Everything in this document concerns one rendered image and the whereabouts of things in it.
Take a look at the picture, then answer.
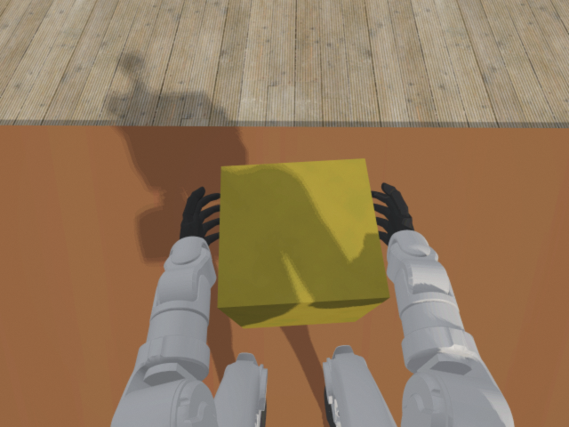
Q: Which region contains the right robot thigh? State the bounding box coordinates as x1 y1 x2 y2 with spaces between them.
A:
323 352 397 427

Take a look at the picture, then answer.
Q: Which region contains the robot left forearm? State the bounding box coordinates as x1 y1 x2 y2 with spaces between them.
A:
110 237 216 427

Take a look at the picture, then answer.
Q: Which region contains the robot right upper arm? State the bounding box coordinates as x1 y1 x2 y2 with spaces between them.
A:
401 369 514 427

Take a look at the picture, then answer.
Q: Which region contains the left robot hand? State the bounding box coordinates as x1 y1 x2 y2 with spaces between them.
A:
180 187 220 246

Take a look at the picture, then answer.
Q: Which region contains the robot left upper arm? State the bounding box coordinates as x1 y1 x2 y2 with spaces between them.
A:
111 378 219 427

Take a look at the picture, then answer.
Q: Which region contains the right robot hand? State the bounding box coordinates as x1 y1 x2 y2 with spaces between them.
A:
371 182 414 246

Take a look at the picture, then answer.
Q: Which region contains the left robot thigh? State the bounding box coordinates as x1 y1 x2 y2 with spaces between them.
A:
214 360 268 427

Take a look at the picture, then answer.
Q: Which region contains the carton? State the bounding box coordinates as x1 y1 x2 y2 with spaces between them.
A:
218 158 390 328

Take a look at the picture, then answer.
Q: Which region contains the robot thigh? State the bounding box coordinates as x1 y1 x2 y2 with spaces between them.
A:
214 360 268 427
323 352 397 427

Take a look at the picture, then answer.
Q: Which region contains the robot right forearm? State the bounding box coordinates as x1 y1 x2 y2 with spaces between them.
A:
387 230 515 427

